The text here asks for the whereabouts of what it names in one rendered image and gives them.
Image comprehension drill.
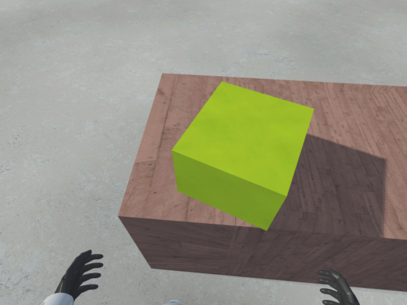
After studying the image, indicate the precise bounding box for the left robot hand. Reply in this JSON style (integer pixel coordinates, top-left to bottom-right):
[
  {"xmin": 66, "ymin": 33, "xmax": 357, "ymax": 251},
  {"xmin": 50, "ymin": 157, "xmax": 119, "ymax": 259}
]
[{"xmin": 54, "ymin": 250, "xmax": 103, "ymax": 301}]

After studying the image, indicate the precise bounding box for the pedestal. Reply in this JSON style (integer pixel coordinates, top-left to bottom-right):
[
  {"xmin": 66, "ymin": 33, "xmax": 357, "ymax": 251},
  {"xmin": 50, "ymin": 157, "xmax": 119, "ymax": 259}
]
[{"xmin": 118, "ymin": 73, "xmax": 407, "ymax": 292}]

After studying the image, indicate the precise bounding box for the right robot hand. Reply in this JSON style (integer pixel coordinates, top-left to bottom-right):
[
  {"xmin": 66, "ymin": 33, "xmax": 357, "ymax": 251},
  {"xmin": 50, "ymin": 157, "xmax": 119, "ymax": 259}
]
[{"xmin": 318, "ymin": 268, "xmax": 360, "ymax": 305}]

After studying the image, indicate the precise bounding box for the carton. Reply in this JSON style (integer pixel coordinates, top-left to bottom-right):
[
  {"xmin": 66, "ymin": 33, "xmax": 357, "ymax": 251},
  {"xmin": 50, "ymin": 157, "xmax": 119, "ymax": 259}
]
[{"xmin": 172, "ymin": 82, "xmax": 314, "ymax": 231}]

